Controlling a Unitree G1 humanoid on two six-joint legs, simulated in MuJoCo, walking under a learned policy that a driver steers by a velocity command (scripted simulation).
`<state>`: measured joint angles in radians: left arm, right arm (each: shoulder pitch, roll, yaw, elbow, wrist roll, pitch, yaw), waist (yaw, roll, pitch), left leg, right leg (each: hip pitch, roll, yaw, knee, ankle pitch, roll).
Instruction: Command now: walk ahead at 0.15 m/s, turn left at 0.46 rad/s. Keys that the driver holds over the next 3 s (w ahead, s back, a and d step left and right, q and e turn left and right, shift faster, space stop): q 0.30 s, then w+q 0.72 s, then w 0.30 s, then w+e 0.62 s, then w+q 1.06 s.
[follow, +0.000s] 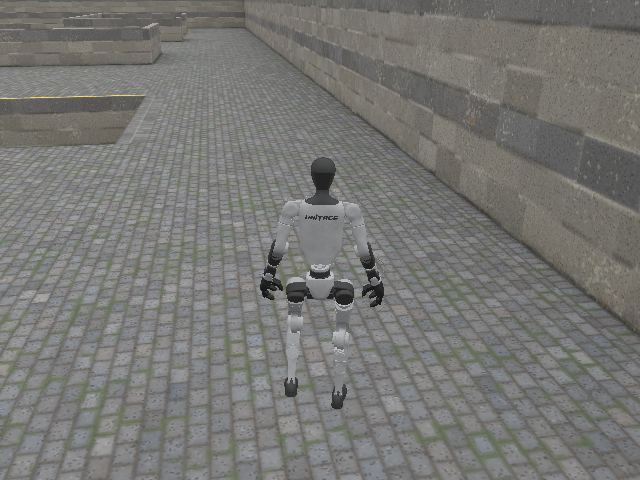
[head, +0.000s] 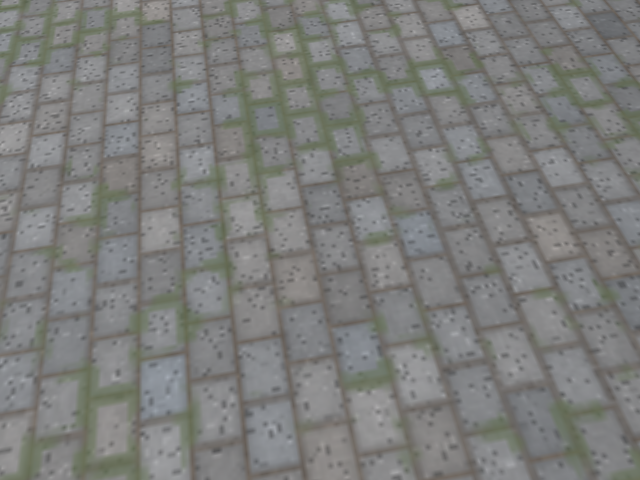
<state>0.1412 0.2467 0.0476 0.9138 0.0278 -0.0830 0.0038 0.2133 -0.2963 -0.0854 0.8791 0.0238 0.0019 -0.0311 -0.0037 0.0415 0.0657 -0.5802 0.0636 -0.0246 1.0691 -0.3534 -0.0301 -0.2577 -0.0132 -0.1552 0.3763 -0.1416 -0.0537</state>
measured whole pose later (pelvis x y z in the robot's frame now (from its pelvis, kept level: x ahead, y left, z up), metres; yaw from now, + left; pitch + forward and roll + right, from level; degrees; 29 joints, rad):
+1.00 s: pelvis +0.27 +0.07 +0.00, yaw +35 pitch +2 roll -1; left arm 0.34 0.27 0.06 0.91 0.01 -0.09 0.01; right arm 0.20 -0.30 -0.08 0.64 0.03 -0.03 0.02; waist 0.08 0.05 0.00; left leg -0.73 0.09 -0.06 0.92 -0.07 -0.01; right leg -0.01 -0.01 -0.13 0.25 -0.28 0.00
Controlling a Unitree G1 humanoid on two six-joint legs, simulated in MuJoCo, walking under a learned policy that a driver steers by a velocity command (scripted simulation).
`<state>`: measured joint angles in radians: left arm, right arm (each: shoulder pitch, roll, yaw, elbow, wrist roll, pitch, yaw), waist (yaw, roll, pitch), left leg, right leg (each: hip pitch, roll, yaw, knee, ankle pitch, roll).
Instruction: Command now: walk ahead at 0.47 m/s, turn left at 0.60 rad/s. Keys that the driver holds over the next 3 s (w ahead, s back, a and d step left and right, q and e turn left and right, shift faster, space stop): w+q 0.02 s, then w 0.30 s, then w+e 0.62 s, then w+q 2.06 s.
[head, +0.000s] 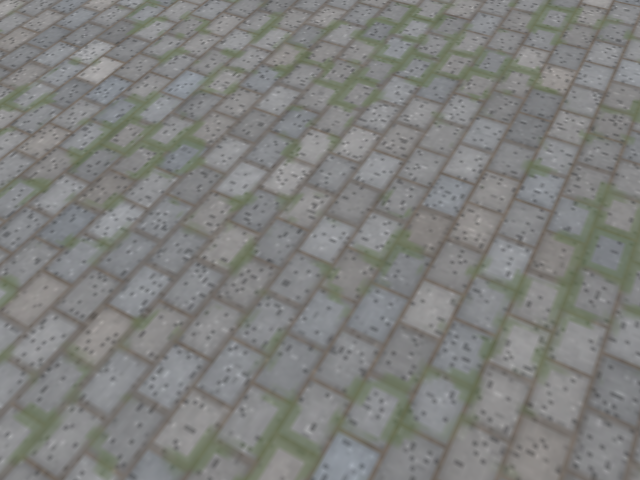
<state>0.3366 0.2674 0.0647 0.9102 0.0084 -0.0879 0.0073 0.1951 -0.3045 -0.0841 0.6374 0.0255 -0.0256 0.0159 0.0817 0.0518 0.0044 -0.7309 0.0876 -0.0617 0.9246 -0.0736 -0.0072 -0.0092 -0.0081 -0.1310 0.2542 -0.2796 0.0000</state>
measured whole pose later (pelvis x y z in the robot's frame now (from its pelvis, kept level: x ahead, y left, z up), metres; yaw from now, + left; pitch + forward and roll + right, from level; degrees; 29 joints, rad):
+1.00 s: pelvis +0.58 +0.02 +0.00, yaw -12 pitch +2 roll +0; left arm 0.31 0.28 0.06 0.72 -0.01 -0.05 -0.01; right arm 0.12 -0.30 -0.04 0.68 -0.01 -0.10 0.00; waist 0.04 0.03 0.03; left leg -0.67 0.10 -0.08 0.85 -0.13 -0.06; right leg -0.20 0.11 0.09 0.35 -0.18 -0.09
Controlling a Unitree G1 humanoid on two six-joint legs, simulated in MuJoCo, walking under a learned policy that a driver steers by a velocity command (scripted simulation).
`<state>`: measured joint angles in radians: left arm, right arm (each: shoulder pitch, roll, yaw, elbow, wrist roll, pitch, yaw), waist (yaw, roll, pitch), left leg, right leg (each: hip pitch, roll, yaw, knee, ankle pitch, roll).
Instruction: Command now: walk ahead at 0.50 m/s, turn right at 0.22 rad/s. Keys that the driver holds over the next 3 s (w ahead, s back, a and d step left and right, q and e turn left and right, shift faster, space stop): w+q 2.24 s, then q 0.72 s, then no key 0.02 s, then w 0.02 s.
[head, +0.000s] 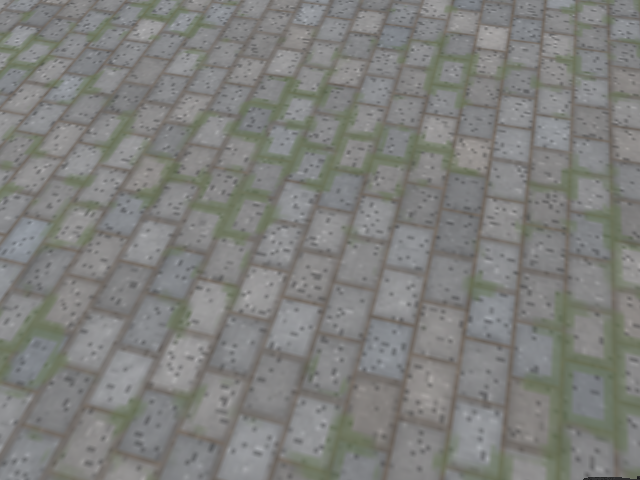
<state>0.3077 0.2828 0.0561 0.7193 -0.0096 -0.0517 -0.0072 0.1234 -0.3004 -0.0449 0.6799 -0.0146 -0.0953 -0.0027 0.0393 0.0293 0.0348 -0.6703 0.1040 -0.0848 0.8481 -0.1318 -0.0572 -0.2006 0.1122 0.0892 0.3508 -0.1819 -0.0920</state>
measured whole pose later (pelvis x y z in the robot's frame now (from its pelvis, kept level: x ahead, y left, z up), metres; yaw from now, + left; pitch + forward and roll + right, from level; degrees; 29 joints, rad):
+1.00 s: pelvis +0.57 +0.11 +0.00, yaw +28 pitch +1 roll -2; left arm 0.31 0.28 0.07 0.78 0.01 -0.09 -0.01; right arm 0.20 -0.33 -0.07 0.66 0.02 -0.01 0.01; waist 0.05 0.05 0.03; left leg -0.68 0.09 -0.07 1.01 -0.19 -0.02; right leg -0.10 0.03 -0.11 0.29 -0.21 -0.03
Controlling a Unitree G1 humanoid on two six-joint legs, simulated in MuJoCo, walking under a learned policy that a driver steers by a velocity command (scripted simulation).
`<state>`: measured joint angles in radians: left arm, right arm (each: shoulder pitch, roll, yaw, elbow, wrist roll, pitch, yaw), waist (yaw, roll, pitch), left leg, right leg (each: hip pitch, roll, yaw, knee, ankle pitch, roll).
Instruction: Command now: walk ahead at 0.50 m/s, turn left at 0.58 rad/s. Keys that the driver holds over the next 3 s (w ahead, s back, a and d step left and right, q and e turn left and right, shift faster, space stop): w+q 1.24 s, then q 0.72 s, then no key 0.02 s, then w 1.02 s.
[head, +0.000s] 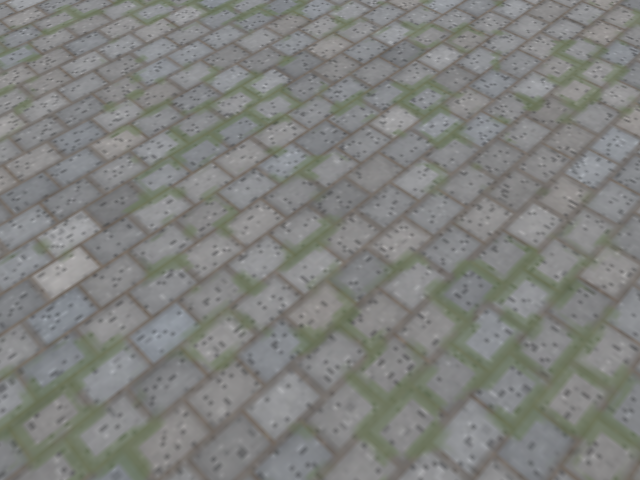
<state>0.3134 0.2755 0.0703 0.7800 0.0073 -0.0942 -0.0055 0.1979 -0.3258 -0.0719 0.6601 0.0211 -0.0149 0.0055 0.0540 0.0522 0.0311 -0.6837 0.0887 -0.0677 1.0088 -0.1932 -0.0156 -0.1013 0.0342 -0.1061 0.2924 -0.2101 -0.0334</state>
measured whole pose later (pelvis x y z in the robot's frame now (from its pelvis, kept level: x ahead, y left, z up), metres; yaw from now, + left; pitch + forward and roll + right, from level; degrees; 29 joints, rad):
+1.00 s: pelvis +0.54 +0.12 +0.00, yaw +36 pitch +1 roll -2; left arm 0.32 0.28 0.07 0.81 0.01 -0.09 0.00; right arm 0.19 -0.32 -0.08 0.64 0.02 -0.01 0.01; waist 0.06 0.05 0.04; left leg -0.68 0.09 -0.07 0.98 -0.16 -0.01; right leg -0.08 0.01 -0.13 0.29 -0.22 -0.02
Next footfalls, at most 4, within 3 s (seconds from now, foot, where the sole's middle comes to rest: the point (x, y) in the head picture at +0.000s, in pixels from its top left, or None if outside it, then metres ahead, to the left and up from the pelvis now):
0.24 left None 0.29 0.16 -0.78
0.70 right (342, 420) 0.61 0.03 -0.78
1.22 left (175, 379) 0.68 0.41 -0.78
1.68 right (186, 286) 0.94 0.44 -0.78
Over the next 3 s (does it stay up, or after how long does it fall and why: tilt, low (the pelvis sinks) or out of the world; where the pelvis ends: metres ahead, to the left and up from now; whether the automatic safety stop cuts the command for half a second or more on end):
stays up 0.90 0.80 0.00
